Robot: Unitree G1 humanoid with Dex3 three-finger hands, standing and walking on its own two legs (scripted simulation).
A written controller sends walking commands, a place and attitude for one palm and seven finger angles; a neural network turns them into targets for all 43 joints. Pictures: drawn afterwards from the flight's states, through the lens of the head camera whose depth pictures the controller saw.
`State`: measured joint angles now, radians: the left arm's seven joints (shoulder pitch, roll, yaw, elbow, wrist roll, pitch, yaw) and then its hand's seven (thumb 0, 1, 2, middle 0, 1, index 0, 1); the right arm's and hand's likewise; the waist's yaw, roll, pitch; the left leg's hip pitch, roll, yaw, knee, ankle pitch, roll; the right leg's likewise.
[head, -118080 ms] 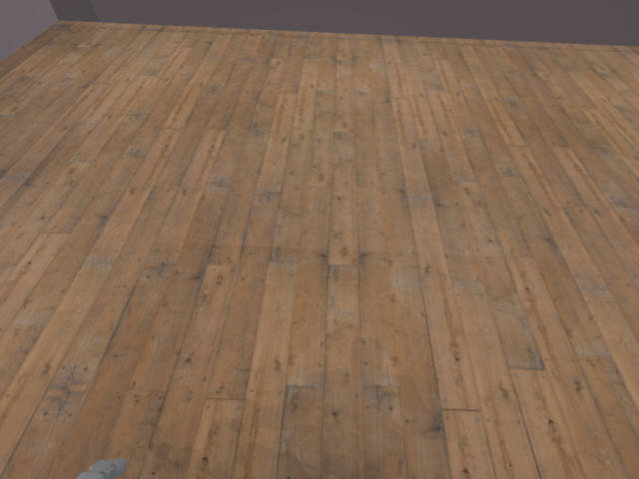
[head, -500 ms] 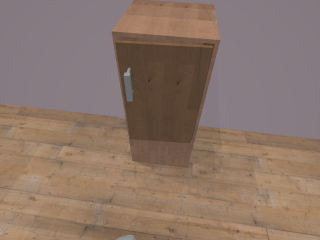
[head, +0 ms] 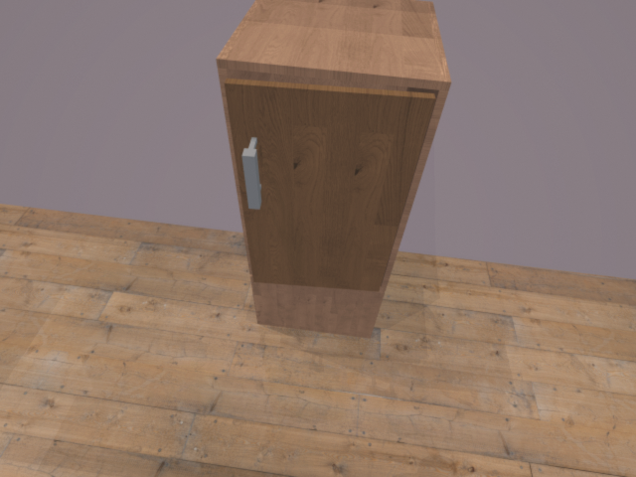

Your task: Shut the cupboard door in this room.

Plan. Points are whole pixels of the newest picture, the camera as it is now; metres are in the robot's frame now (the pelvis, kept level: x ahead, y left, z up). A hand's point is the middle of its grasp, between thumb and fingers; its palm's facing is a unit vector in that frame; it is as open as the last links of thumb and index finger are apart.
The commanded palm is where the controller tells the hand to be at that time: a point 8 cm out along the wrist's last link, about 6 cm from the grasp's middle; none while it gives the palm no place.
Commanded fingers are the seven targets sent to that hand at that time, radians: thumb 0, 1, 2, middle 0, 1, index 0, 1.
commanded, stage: come to a stop and stand still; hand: left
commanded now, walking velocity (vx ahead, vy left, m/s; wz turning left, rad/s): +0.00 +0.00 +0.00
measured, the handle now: (254, 173) +0.64 +0.17 -0.02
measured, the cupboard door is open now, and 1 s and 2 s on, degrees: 3 3 3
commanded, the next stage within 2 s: look again from close up in 0.18 s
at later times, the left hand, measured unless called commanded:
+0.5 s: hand out of the picture -0.03 +0.15 -0.17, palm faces +0.05 -0.99 -0.15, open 7.4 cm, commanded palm none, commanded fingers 0.00 0.90 0.90 -0.20 -0.30 -0.20 -0.30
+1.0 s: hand out of the picture -0.05 +0.12 -0.18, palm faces +0.08 -0.99 -0.14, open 7.4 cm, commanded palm none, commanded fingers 0.00 0.90 0.90 -0.20 -0.30 -0.20 -0.30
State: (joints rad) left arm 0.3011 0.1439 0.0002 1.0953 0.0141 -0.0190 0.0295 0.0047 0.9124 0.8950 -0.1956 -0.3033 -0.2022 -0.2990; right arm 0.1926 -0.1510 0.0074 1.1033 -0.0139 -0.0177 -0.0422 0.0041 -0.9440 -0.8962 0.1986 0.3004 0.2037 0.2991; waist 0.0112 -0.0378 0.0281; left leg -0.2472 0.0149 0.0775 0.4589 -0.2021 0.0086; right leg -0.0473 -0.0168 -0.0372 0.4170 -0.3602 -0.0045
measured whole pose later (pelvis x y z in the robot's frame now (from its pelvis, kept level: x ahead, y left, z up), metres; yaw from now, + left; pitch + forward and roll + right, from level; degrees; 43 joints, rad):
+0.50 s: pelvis +0.00 -0.01 +0.00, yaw +0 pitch -1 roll +1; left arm 0.35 0.12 -0.01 1.11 0.01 -0.02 0.03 0.00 0.91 0.90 -0.20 -0.30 -0.20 -0.30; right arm 0.27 -0.14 0.02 1.16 -0.01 0.00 -0.04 0.01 -0.92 -0.90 0.20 0.30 0.20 0.30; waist 0.01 -0.03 0.04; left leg -0.21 0.01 0.07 0.42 -0.18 0.00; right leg -0.02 -0.02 -0.04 0.39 -0.35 -0.01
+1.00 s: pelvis +0.01 -0.02 +0.00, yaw +1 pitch -1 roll +1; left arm 0.40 0.10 0.00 1.12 0.01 -0.02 0.02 0.00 0.90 0.90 -0.20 -0.30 -0.20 -0.30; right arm 0.29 -0.13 0.01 1.15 -0.02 0.00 -0.03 0.01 -0.92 -0.90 0.20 0.30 0.20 0.30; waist 0.01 -0.02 0.02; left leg -0.25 0.04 0.05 0.50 -0.23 -0.01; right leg -0.03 0.01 -0.06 0.43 -0.39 -0.04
